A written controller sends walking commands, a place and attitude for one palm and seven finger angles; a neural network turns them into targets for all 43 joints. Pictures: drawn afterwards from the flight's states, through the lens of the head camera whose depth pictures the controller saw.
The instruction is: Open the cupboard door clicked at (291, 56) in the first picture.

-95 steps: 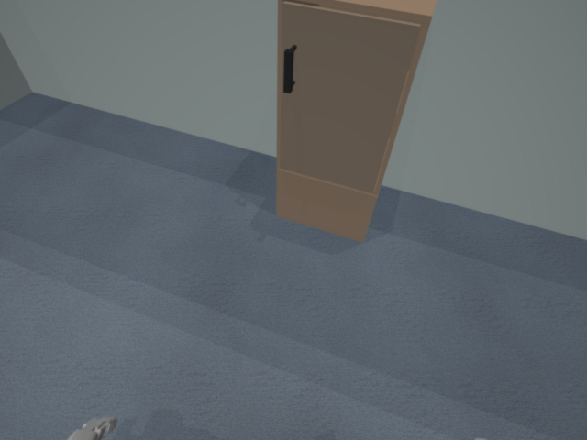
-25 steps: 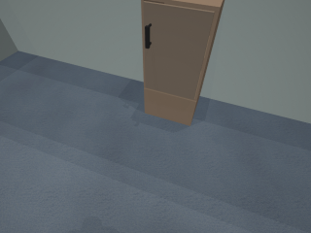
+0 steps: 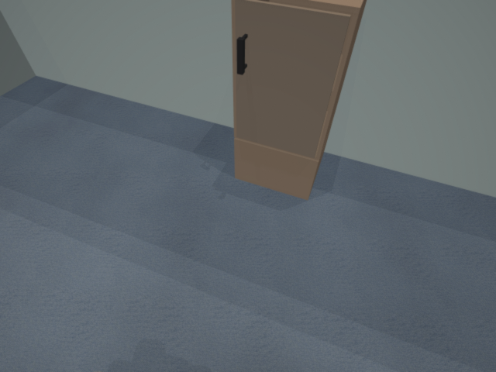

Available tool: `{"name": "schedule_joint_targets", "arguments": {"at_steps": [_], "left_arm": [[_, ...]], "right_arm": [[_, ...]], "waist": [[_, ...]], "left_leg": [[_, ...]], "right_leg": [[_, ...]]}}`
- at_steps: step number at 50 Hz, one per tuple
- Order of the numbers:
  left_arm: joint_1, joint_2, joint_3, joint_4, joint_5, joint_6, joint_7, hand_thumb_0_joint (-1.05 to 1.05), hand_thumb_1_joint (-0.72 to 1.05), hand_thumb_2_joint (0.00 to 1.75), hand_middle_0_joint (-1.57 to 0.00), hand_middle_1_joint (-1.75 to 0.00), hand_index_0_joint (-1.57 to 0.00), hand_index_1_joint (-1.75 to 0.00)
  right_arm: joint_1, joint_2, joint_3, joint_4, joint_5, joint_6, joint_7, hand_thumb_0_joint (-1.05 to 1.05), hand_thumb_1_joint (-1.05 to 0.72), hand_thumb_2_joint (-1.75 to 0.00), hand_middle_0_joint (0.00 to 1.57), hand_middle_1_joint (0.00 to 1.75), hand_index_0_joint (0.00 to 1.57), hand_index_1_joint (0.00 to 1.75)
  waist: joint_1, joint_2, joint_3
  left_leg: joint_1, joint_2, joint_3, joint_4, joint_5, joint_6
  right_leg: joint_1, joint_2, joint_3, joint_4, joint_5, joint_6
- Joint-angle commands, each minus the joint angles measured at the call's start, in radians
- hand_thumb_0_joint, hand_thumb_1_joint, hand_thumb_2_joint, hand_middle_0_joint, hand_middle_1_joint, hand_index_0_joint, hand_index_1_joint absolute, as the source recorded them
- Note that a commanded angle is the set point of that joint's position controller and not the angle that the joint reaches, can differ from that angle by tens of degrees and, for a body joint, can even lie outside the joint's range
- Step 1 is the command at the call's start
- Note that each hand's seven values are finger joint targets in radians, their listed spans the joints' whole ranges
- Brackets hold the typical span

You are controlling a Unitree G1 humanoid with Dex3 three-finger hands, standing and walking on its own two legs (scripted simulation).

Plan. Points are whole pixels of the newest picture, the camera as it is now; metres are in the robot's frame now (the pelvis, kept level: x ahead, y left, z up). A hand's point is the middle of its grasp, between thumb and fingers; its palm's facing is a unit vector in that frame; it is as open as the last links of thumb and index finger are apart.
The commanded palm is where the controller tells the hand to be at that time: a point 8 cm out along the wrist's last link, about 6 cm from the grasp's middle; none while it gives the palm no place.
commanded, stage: walk to a spot facing it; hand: left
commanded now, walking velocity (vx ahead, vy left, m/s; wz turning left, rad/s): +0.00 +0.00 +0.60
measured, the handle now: (243, 54) +1.14 +0.07 -0.03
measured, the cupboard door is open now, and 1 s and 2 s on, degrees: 0 0 0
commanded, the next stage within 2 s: turn to face it in 0.76 s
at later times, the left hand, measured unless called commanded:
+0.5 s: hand out of the picture +0.04 +0.29 -0.18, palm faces +0.26 -0.95 -0.18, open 7.4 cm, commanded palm none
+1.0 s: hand (122, 303) +0.28 +0.28 -0.17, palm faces +0.43 -0.88 -0.21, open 7.3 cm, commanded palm none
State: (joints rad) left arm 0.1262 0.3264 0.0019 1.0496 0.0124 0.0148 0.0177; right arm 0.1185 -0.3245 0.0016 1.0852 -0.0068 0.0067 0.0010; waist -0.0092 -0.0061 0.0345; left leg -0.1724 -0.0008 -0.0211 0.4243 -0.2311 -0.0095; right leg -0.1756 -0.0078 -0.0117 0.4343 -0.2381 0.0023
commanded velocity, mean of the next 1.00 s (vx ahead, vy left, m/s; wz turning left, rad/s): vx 0.25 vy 0.00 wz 0.22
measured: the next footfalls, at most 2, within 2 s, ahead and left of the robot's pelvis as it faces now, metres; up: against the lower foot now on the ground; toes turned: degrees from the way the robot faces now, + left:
right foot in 0.84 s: +0.39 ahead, +0.04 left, +0.00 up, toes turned +15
left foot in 1.32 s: +0.34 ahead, +0.24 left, +0.00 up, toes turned +18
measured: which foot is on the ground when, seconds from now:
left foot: down 0.00-0.84, up 0.86-1.00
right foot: down 0.00-0.26, up 0.28-0.82, down 0.84-1.00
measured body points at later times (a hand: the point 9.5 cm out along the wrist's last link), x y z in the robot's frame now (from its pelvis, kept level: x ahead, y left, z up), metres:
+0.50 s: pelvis +0.05 +0.08 +0.00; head +0.06 +0.12 +0.45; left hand +0.02 +0.34 -0.16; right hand +0.06 -0.15 -0.13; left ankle -0.01 +0.13 -0.74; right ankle +0.10 -0.08 -0.65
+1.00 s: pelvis +0.27 +0.08 -0.01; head +0.29 +0.08 +0.44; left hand +0.25 +0.33 -0.15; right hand +0.35 -0.14 -0.17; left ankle +0.15 +0.17 -0.65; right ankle +0.35 +0.03 -0.74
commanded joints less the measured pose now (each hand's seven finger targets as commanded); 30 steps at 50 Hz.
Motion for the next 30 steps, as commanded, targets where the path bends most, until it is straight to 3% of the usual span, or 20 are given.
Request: {"name": "schedule_joint_targets", "arguments": {"at_steps": [1,2,3,4,5,8,10,11,12,13,14,15,16,17,18,20,23,25,30], "left_arm": [[0.073,0.160,0.051,-0.073,0.001,0.003,0.015,0.00,0.90,0.90,-0.20,-0.30,-0.20,-0.30],[0.084,0.176,0.058,-0.087,0.004,0.004,0.016,0.00,0.90,0.90,-0.20,-0.30,-0.20,-0.30],[0.094,0.181,0.065,-0.096,0.007,0.002,0.017,0.00,0.90,0.90,-0.20,-0.30,-0.20,-0.30],[0.108,0.184,0.072,-0.106,0.012,-0.002,0.018,0.00,0.90,0.90,-0.20,-0.30,-0.20,-0.30],[0.100,0.180,0.075,-0.113,0.016,-0.004,0.019,0.00,0.90,0.90,-0.20,-0.30,-0.20,-0.30],[0.049,0.177,0.085,-0.141,0.023,-0.022,0.007,0.00,0.90,0.90,-0.20,-0.30,-0.20,-0.30],[0.010,0.167,0.091,-0.147,0.023,-0.024,0.001,0.00,0.90,0.90,-0.20,-0.30,-0.20,-0.30],[0.004,0.146,0.088,-0.149,0.017,-0.018,-0.004,0.00,0.90,0.90,-0.20,-0.30,-0.20,-0.30],[0.008,0.074,0.074,-0.164,0.010,-0.009,-0.012,0.00,0.90,0.90,-0.20,-0.30,-0.20,-0.30],[-0.021,-0.001,0.058,-0.218,0.008,-0.002,-0.020,0.00,0.90,0.90,-0.20,-0.30,-0.20,-0.30],[-0.059,0.016,0.058,-0.243,0.015,-0.007,-0.023,0.00,0.90,0.90,-0.20,-0.30,-0.20,-0.30],[-0.051,0.032,0.067,-0.234,0.015,-0.014,-0.033,0.00,0.90,0.90,-0.20,-0.30,-0.20,-0.30],[-0.029,0.023,0.078,-0.199,0.021,-0.019,-0.036,0.00,0.90,0.90,-0.20,-0.30,-0.20,-0.30],[0.022,0.022,0.080,-0.170,0.023,-0.023,-0.040,0.00,0.90,0.90,-0.20,-0.30,-0.20,-0.30],[0.062,0.013,0.077,-0.147,0.023,-0.026,-0.042,0.00,0.90,0.90,-0.20,-0.30,-0.20,-0.30],[0.086,-0.010,0.073,-0.125,0.022,-0.030,-0.045,0.00,0.90,0.90,-0.20,-0.30,-0.20,-0.30],[0.082,-0.029,0.069,-0.122,0.022,-0.034,-0.039,0.00,0.90,0.90,-0.20,-0.30,-0.20,-0.30],[0.055,-0.034,0.067,-0.127,0.020,-0.038,-0.036,0.00,0.90,0.90,-0.20,-0.30,-0.20,-0.30],[-0.041,-0.057,0.058,-0.142,0.013,-0.047,-0.036,0.00,0.90,0.90,-0.20,-0.30,-0.20,-0.30]], "right_arm": [[0.006,-0.103,-0.034,-0.095,-0.004,0.012,-0.004,0.00,-0.90,-0.90,0.20,0.30,0.20,0.30],[0.008,-0.096,-0.040,-0.110,-0.003,0.018,-0.003,0.00,-0.90,-0.90,0.20,0.30,0.20,0.30],[0.008,-0.085,-0.043,-0.123,-0.006,0.024,-0.004,0.00,-0.90,-0.90,0.20,0.30,0.20,0.30],[0.004,-0.084,-0.048,-0.133,-0.007,0.026,-0.003,0.00,-0.90,-0.90,0.20,0.30,0.20,0.30],[0.010,-0.086,-0.054,-0.142,-0.006,0.026,0.001,0.00,-0.90,-0.90,0.20,0.30,0.20,0.30],[0.035,-0.048,-0.057,-0.160,-0.006,0.017,0.028,0.00,-0.90,-0.90,0.20,0.30,0.20,0.30],[0.127,-0.030,-0.061,-0.146,-0.009,0.010,0.036,0.00,-0.90,-0.90,0.20,0.30,0.20,0.30],[0.227,-0.037,-0.065,-0.121,-0.012,0.006,0.035,0.00,-0.90,-0.90,0.20,0.30,0.20,0.30],[0.331,-0.094,-0.081,-0.091,-0.015,-0.001,0.026,0.00,-0.90,-0.90,0.20,0.30,0.20,0.30],[0.402,-0.180,-0.102,-0.081,-0.023,-0.015,0.016,0.00,-0.90,-0.90,0.20,0.30,0.20,0.30],[0.372,-0.188,-0.097,-0.086,-0.016,-0.016,0.006,0.00,-0.90,-0.90,0.20,0.30,0.20,0.30],[0.310,-0.156,-0.089,-0.111,-0.012,-0.018,0.003,0.00,-0.90,-0.90,0.20,0.30,0.20,0.30],[0.262,-0.112,-0.082,-0.128,-0.014,-0.028,-0.006,0.00,-0.90,-0.90,0.20,0.30,0.20,0.30],[0.226,-0.083,-0.071,-0.135,-0.014,-0.042,-0.010,0.00,-0.90,-0.90,0.20,0.30,0.20,0.30],[0.226,-0.062,-0.065,-0.131,-0.012,-0.056,-0.013,0.00,-0.90,-0.90,0.20,0.30,0.20,0.30],[0.270,-0.036,-0.065,-0.109,-0.005,-0.074,-0.018,0.00,-0.90,-0.90,0.20,0.30,0.20,0.30],[0.342,-0.011,-0.067,-0.071,-0.002,-0.084,-0.022,0.00,-0.90,-0.90,0.20,0.30,0.20,0.30],[0.387,0.011,-0.065,-0.048,0.001,-0.087,-0.026,0.00,-0.90,-0.90,0.20,0.30,0.20,0.30],[0.461,0.050,-0.057,-0.001,-0.003,-0.091,-0.037,0.00,-0.90,-0.90,0.20,0.30,0.20,0.30]], "waist": [[0.032,-0.071,-0.066],[0.037,-0.124,-0.070],[0.044,-0.186,-0.071],[0.056,-0.210,-0.063],[0.052,-0.199,-0.058],[0.016,-0.143,-0.016],[-0.038,-0.117,-0.008],[-0.079,-0.029,-0.026],[-0.118,0.228,-0.001],[-0.132,0.481,0.057],[-0.103,0.311,0.096],[-0.058,0.182,0.092],[-0.040,0.142,0.076],[-0.012,0.128,0.076],[-0.002,0.104,0.057],[-0.005,0.072,0.019],[-0.018,0.078,0.004],[-0.030,0.082,0.002],[-0.055,0.104,0.069]], "left_leg": [[-0.140,0.055,-0.044,0.124,0.194,0.010],[-0.168,0.031,-0.017,0.210,0.107,0.004],[-0.213,0.008,0.010,0.316,-0.143,-0.005],[-0.253,0.012,0.019,0.437,-0.269,-0.007],[-0.276,0.029,0.013,0.514,-0.306,-0.004],[-0.239,0.079,0.052,0.430,-0.286,-0.006],[-0.048,0.069,0.110,0.251,-0.201,0.001],[0.111,0.041,0.126,0.131,-0.138,0.004],[0.144,0.117,-0.094,-0.043,-0.319,0.037],[0.098,0.351,-0.537,-0.265,-0.490,0.117],[0.015,0.412,-0.628,-0.339,-0.540,0.179],[-0.040,0.387,-0.602,-0.341,-0.609,0.197],[-0.064,0.322,-0.542,-0.319,-0.560,0.159],[-0.070,0.280,-0.448,-0.300,-0.448,0.136],[-0.044,0.241,-0.368,-0.283,-0.323,0.126],[0.033,0.199,-0.281,-0.260,-0.119,0.129],[0.154,0.195,-0.232,-0.239,0.075,0.160],[0.222,0.199,-0.232,-0.233,0.172,0.169],[0.288,0.209,-0.216,-0.217,0.381,0.189]], "right_leg": [[0.066,-0.225,0.113,-0.021,0.245,-0.052],[0.065,-0.283,0.150,-0.048,0.262,-0.091],[0.081,-0.340,0.189,-0.085,0.260,-0.142],[0.084,-0.378,0.210,-0.120,0.238,-0.181],[0.080,-0.391,0.210,-0.140,0.161,-0.196],[0.017,-0.367,0.112,-0.143,-0.072,-0.160],[-0.135,-0.338,0.023,-0.077,-0.230,-0.102],[-0.248,-0.285,-0.057,0.048,-0.323,-0.058],[-0.388,-0.167,-0.135,0.337,-0.391,-0.006],[-0.588,-0.031,-0.141,0.642,-0.454,0.053],[-0.625,-0.076,0.011,0.731,-0.348,0.028],[-0.594,-0.120,0.038,0.758,-0.229,0.016],[-0.561,-0.105,0.026,0.799,-0.157,0.024],[-0.541,-0.115,0.031,0.802,-0.085,0.032],[-0.518,-0.118,0.025,0.784,-0.028,0.039],[-0.506,-0.111,0.008,0.746,0.030,0.052],[-0.557,-0.107,-0.010,0.706,0.043,0.066],[-0.594,-0.105,-0.017,0.679,0.047,0.070],[-0.647,-0.108,-0.044,0.563,0.037,0.068]]}}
